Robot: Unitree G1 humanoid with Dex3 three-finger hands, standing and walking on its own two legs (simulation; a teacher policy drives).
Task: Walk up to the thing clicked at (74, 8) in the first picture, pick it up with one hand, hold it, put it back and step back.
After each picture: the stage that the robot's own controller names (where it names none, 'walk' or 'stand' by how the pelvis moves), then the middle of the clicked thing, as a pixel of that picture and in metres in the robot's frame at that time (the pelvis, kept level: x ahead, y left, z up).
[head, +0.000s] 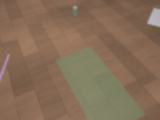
stand; (75, 10) +2.14 +0.08 -0.72
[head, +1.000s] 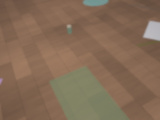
walk; (69, 29) +2.00 +0.27 -0.71
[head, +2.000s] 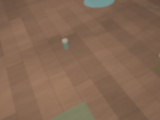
walk; (65, 43) +1.43 +0.31 -0.72
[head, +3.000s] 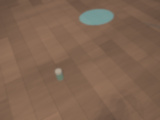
walk; (59, 74) +1.00 +0.30 -0.72
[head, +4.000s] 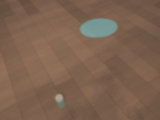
walk; (60, 100) +0.70 +0.28 -0.72
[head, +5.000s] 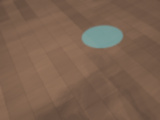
walk; out of the picture +0.45 +0.24 -0.72
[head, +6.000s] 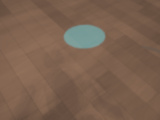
stand; out of the picture +0.36 +0.20 -0.70
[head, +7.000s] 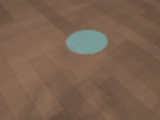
stand; out of the picture +0.32 +0.19 -0.72
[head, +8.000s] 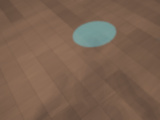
walk; out of the picture +0.31 +0.27 -0.70
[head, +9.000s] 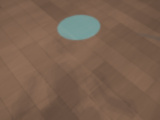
stand; out of the picture +0.34 +0.23 -0.69
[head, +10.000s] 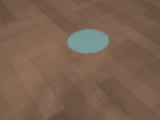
stand; out of the picture +0.33 +0.21 -0.72
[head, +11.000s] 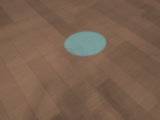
stand; out of the picture +0.31 +0.24 -0.73
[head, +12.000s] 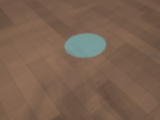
stand; out of the picture +0.31 +0.24 -0.73
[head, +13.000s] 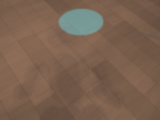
go down; out of the picture +0.33 +0.23 -0.67
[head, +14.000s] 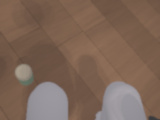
go down; (25, 75) +0.40 +0.24 -0.30
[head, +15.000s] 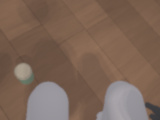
close in; (24, 74) +0.40 +0.24 -0.29
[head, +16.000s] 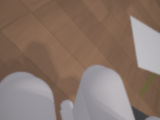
close in; out of the picture +0.39 +0.26 -0.22
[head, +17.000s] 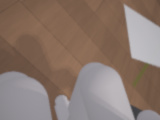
close; out of the picture +0.37 +0.27 -0.22
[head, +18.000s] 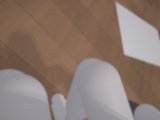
lift; out of the picture +0.37 +0.27 -0.21
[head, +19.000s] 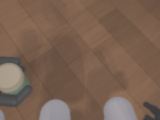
lift; (13, 82) +0.33 +0.21 +0.01
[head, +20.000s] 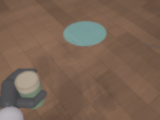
lift; (31, 90) +0.32 +0.18 +0.03
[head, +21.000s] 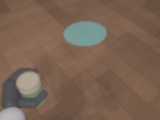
hold; (32, 90) +0.33 +0.17 +0.03
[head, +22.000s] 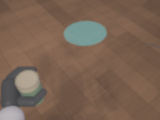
hold; (31, 88) +0.33 +0.18 +0.03
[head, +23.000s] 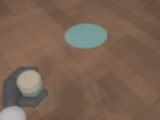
crouch; (32, 89) +0.33 +0.17 +0.04
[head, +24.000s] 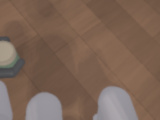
crouch; (7, 59) +0.42 +0.22 -0.07
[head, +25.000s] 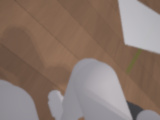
lower; out of the picture +0.41 +0.30 -0.21
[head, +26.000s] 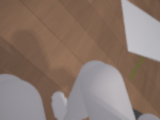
lower; out of the picture +0.38 +0.30 -0.21
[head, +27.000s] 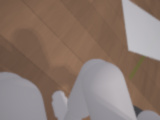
lower; out of the picture +0.38 +0.30 -0.21
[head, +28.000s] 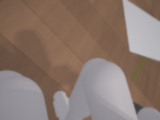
lower; out of the picture +0.36 +0.29 -0.22
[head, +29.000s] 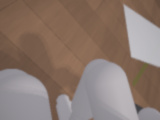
loosen; out of the picture +0.35 +0.30 -0.21
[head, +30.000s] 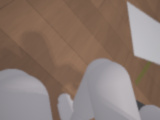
withdraw; out of the picture +0.35 +0.29 -0.21
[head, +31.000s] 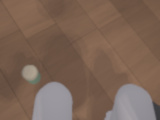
walk; (31, 74) +0.39 +0.25 -0.33
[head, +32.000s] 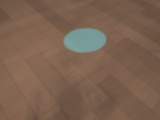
stand; out of the picture +0.30 +0.24 -0.66
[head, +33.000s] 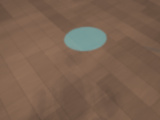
stand; out of the picture +0.32 +0.26 -0.67
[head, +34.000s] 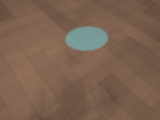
stand; out of the picture +0.32 +0.25 -0.67
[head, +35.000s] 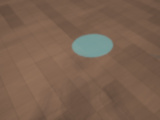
stand; out of the picture +0.34 +0.25 -0.72
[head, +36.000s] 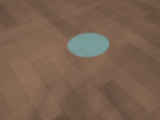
stand; out of the picture +0.30 +0.26 -0.73
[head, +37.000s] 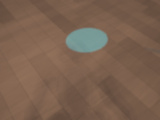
walk; out of the picture +0.30 +0.27 -0.72
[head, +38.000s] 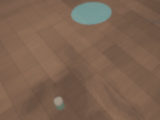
walk; (59, 103) +0.54 +0.22 -0.71
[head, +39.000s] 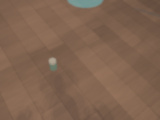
walk; (53, 64) +0.91 +0.21 -0.70
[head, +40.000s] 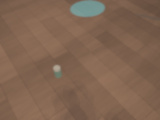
stand; (57, 71) +0.93 +0.24 -0.70
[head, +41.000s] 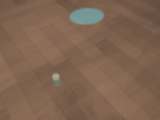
stand; (56, 79) +0.90 +0.25 -0.73
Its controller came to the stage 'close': yes
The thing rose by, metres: 0.75
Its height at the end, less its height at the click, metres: +0.00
